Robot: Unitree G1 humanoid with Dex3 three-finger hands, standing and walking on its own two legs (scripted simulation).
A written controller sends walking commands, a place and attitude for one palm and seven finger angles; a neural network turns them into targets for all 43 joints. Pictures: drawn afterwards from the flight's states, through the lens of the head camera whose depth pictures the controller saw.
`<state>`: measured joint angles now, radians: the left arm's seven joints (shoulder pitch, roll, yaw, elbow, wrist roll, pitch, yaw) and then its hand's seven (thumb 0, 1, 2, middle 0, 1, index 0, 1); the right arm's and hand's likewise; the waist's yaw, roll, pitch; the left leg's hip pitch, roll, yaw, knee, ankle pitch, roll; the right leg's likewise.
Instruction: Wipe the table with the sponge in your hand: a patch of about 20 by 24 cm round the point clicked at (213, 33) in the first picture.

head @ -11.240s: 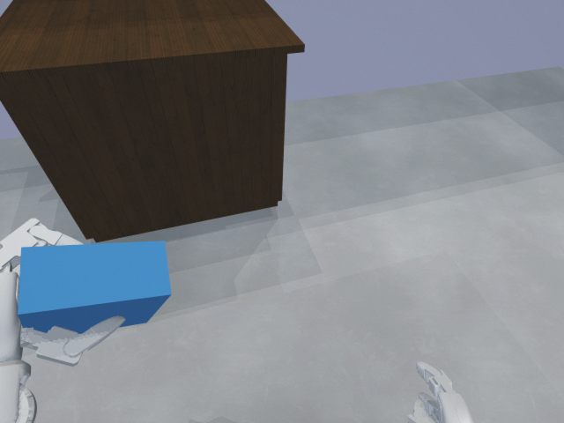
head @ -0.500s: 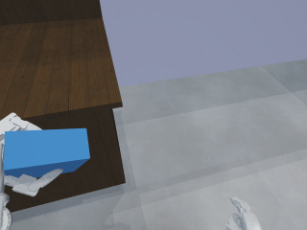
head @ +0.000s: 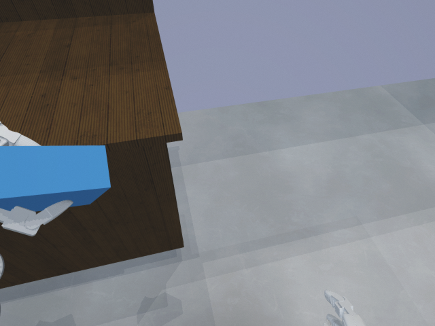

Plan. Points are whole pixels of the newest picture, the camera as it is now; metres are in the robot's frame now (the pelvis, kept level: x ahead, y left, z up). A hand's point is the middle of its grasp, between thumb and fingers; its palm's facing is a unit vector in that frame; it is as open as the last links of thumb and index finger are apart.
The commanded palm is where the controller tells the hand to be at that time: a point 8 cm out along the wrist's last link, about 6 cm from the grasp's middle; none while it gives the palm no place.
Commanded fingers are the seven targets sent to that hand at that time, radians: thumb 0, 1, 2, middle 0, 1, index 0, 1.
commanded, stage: look again from close up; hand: left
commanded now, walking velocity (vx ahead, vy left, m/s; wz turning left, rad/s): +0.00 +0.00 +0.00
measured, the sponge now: (66, 180) +0.26 +0.26 +0.17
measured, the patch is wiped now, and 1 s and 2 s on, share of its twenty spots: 0.00 0.00 0.00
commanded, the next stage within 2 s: shuffle to correct the standing spot in 0.16 s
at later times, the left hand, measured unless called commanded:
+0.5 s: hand (45, 162) +0.29 +0.31 +0.16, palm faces +0.39 -0.87 -0.31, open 10.0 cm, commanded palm +0.23 +0.34 +0.18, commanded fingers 0.00 0.10 1.30 -1.20 -1.60 -1.20 -1.60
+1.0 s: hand (52, 117) +0.38 +0.34 +0.17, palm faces +0.30 -0.86 -0.41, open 10.0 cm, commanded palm +0.32 +0.38 +0.18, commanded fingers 0.00 0.10 1.30 -1.20 -1.60 -1.20 -1.60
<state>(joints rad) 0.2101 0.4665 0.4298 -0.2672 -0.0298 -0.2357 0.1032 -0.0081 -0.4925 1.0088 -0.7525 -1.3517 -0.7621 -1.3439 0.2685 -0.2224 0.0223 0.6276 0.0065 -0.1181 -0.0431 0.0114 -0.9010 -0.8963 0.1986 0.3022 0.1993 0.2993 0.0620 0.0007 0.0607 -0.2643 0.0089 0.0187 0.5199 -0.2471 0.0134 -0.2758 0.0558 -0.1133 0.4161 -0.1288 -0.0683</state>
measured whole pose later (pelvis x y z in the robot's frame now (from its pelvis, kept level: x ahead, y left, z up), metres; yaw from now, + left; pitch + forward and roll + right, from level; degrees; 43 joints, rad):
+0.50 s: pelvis +0.07 +0.06 +0.00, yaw -1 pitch +0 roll -2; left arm 0.37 0.35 0.34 -0.45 -0.03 -0.25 0.10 -0.01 -0.49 1.01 -0.75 -1.35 -0.76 -1.35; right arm 0.18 -0.20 0.05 0.55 -0.02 -0.15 0.00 0.01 -0.90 -0.90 0.20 0.30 0.20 0.30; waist 0.05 -0.04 0.02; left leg -0.19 -0.06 0.05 0.54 -0.35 0.09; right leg -0.25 0.00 -0.05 0.52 -0.27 -0.01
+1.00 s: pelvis +0.12 +0.12 -0.02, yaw -8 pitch -1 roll +0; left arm 0.38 0.40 0.42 -0.50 -0.03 -0.24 0.11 -0.01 -0.49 1.01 -0.75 -1.35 -0.76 -1.35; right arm 0.23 -0.15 0.04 0.58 0.00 -0.12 0.01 0.01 -0.90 -0.90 0.20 0.30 0.20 0.30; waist 0.00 -0.04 0.08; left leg -0.30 -0.01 0.04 0.67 -0.34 0.04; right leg -0.40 0.00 -0.05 0.89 -0.44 -0.01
